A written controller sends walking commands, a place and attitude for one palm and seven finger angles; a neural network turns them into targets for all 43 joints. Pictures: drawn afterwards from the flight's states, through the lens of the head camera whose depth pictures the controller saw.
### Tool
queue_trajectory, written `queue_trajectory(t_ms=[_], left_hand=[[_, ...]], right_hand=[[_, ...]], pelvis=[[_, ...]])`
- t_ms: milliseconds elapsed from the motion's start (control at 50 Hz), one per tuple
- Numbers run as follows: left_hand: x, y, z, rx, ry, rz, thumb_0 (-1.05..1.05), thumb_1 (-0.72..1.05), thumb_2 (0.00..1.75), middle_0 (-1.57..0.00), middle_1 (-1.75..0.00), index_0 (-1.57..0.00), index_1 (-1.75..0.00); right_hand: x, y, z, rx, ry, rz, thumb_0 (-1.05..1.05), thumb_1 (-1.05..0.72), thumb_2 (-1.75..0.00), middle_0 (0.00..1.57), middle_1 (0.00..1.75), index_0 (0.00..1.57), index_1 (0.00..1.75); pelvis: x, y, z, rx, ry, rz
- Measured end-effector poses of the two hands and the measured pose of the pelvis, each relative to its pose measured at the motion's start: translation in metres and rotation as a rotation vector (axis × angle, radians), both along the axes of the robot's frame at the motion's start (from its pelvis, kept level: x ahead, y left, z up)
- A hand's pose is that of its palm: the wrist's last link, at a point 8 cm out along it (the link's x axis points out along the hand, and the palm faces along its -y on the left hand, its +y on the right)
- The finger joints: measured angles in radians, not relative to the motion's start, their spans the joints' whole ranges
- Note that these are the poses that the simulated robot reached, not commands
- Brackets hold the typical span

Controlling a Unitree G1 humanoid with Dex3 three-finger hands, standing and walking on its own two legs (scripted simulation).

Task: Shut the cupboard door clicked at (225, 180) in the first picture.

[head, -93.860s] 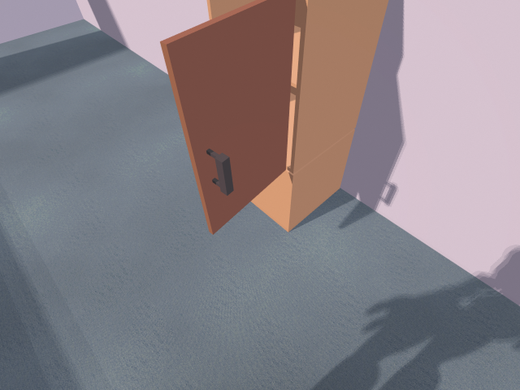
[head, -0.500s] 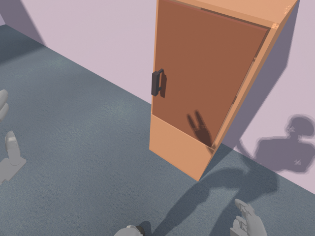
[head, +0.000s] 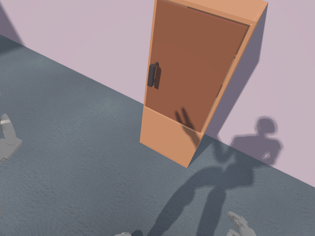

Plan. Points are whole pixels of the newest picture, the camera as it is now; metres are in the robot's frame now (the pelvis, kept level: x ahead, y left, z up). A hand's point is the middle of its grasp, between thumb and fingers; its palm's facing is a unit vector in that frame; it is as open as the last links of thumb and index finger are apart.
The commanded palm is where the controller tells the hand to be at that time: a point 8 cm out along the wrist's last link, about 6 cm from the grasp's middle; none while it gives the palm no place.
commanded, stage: stop stepping back and stand still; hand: left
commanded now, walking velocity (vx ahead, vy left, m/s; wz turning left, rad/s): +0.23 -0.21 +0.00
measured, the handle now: (153, 74) +0.88 +0.05 -0.07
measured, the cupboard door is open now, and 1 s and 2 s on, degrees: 0 0 0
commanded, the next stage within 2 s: let the arm hang, fingers relaxed in 0.56 s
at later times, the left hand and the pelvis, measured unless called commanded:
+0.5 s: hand out of the picture +0.15 +0.31 +0.18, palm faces +0.36 -0.84 -0.41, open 7.4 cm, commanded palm +0.08 +0.35 +0.19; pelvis -0.08 +0.06 +0.00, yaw -4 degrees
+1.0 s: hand out of the picture +0.01 +0.24 -0.17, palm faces +0.03 -0.99 -0.17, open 6.7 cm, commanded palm none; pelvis -0.05 +0.06 +0.00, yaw -1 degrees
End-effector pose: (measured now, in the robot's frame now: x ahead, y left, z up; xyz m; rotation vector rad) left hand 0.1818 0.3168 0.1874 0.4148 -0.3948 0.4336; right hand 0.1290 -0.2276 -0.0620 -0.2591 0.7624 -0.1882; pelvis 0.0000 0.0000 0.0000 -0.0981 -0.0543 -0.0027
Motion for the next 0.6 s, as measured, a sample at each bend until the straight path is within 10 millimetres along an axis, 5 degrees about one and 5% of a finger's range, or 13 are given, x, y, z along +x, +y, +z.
queue_trajectory(t_ms=[100,160,240,320,440,600], left_hand=[[-0.037,-0.017,0.018,0.046,0.108,-0.109,0.01,0.89,0.9,-0.21,-0.3,-0.21,-0.3],[-0.066,-0.024,0.025,0.196,0.094,-0.163,0.01,0.89,0.9,-0.21,-0.3,-0.21,-0.3],[-0.076,0.0,0.028,0.182,0.009,-0.112,0.01,0.88,0.9,-0.22,-0.3,-0.22,-0.3],[-0.073,0.03,0.01,0.041,0.014,-0.004,0.0,0.88,0.9,-0.22,-0.3,-0.22,-0.3],[-0.073,0.037,-0.008,0.013,0.05,-0.062,0.01,0.89,0.9,-0.21,-0.3,-0.21,-0.3],[-0.077,0.029,0.025,0.198,0.109,-0.095,0.01,0.89,0.9,-0.21,-0.3,-0.21,-0.3]], right_hand=[[-0.05,0.012,0.013,0.044,0.007,-0.038,0.02,-0.9,-0.9,0.21,0.3,0.21,0.3],[-0.067,0.009,-0.003,0.038,-0.006,-0.034,0.01,-0.9,-0.9,0.21,0.3,0.21,0.3],[-0.095,0.009,-0.018,0.021,0.068,-0.076,0.01,-0.9,-0.9,0.21,0.3,0.21,0.3],[-0.115,0.015,-0.018,-0.008,0.083,-0.118,0.02,-0.9,-0.9,0.21,0.3,0.21,0.3],[-0.119,0.034,-0.019,-0.045,0.051,-0.136,0.02,-0.9,-0.9,0.2,0.3,0.21,0.29],[-0.104,0.068,-0.015,0.086,0.028,-0.074,0.02,-0.9,-0.9,0.21,0.3,0.21,0.3]], pelvis=[[-0.025,0.008,0.017,0.008,0.028,-0.034],[-0.047,0.014,-0.001,0.101,0.056,-0.098],[-0.064,0.027,-0.003,0.068,0.025,-0.095],[-0.067,0.042,0.0,0.078,0.028,-0.072],[-0.076,0.065,-0.009,0.094,0.017,-0.063],[-0.076,0.06,0.006,0.066,0.038,-0.085]])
